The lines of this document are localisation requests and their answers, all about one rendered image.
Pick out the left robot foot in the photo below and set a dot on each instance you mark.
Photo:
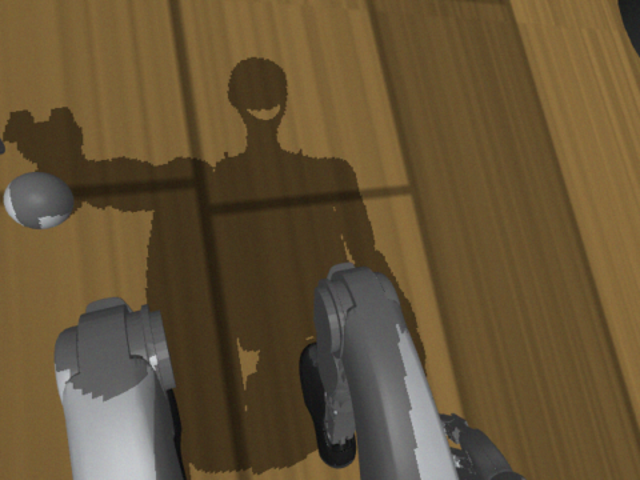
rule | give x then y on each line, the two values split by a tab
177	428

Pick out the right robot foot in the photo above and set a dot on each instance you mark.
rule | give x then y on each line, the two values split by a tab
336	456

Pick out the right robot hand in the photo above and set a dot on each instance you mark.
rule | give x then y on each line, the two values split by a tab
479	458

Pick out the ball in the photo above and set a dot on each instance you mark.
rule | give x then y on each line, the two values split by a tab
38	200

